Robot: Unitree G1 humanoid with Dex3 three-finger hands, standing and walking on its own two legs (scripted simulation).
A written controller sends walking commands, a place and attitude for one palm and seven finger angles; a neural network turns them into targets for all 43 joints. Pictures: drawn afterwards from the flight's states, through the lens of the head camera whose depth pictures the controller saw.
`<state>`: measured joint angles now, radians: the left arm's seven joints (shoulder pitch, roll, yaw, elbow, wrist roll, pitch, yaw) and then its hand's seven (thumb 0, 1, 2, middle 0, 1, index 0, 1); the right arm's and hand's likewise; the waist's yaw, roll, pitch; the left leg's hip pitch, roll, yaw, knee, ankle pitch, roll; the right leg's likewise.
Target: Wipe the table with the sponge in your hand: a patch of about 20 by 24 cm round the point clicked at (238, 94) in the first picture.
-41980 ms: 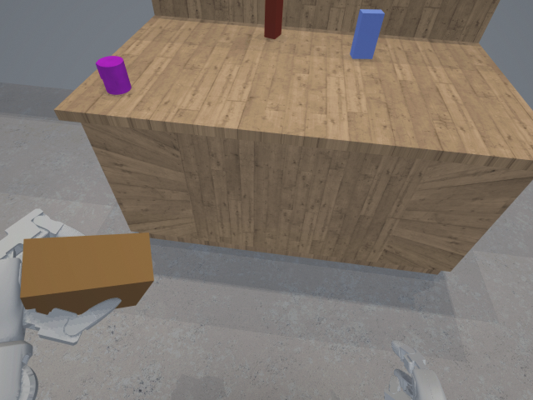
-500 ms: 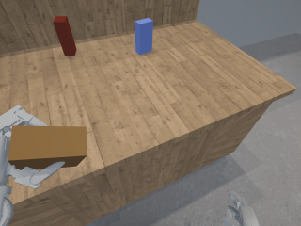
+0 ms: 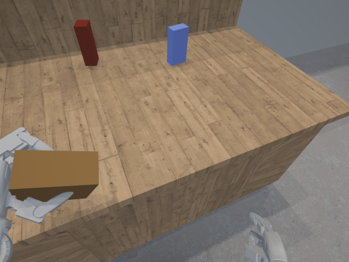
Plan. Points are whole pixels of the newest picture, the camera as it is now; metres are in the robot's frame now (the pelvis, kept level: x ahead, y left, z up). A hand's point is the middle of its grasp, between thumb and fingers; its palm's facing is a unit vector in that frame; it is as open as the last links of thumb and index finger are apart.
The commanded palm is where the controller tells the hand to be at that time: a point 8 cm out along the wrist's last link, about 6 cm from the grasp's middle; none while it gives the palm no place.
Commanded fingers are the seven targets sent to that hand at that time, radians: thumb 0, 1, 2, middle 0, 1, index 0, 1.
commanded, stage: shuffle to correct the standing spot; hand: left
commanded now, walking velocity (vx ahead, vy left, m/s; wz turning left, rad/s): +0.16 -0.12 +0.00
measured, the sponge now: (68, 177) +0.23 +0.21 +0.14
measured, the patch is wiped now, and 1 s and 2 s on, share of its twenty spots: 0.00 0.00 0.00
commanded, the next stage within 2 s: none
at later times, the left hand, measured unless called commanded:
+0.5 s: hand (41, 177) +0.21 +0.24 +0.16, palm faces +0.33 -0.86 -0.40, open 9.7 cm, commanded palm +0.16 +0.28 +0.18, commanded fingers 0.00 0.10 1.30 -1.20 -1.60 -1.20 -1.60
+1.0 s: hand (47, 181) +0.21 +0.23 +0.16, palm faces +0.33 -0.86 -0.38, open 9.7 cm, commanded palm +0.16 +0.27 +0.18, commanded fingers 0.00 0.10 1.30 -1.20 -1.60 -1.20 -1.60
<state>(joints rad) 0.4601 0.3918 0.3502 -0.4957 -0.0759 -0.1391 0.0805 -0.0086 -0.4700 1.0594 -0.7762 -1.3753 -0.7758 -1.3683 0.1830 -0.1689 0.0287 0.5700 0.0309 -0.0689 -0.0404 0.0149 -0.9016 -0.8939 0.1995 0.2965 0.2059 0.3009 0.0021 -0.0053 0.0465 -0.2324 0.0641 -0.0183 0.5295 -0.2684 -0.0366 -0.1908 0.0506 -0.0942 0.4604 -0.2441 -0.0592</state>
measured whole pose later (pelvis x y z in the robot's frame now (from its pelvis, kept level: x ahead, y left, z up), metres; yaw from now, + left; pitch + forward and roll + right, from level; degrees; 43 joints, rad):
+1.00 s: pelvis +0.00 -0.01 +0.00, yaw +0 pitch -1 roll -1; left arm 0.49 0.38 0.34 -0.49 -0.09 -0.13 0.09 -0.01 -0.47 1.06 -0.78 -1.38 -0.78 -1.37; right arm 0.20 -0.20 0.01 0.58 0.03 -0.06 -0.05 0.01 -0.90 -0.89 0.20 0.30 0.20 0.30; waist -0.01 0.01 0.03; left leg -0.25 0.08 -0.03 0.55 -0.27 -0.04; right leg -0.21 0.07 -0.11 0.47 -0.25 -0.08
